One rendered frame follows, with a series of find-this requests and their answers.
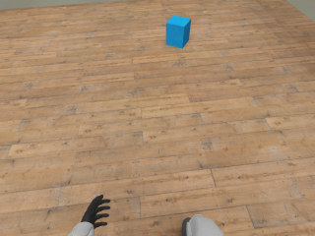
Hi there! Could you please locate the left robot hand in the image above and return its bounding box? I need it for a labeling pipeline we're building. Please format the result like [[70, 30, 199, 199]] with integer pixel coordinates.
[[81, 195, 110, 229]]

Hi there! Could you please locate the right robot thigh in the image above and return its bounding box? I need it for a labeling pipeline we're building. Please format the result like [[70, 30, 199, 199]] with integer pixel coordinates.
[[186, 216, 224, 236]]

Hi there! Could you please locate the carton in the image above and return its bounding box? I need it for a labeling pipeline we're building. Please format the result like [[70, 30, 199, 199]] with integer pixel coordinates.
[[165, 16, 191, 49]]

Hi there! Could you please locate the robot left forearm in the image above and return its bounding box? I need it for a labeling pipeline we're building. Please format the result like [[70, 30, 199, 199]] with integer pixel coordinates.
[[68, 221, 95, 236]]

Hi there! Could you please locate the right robot shin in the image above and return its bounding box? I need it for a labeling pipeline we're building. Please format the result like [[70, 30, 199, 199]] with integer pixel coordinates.
[[190, 214, 204, 220]]

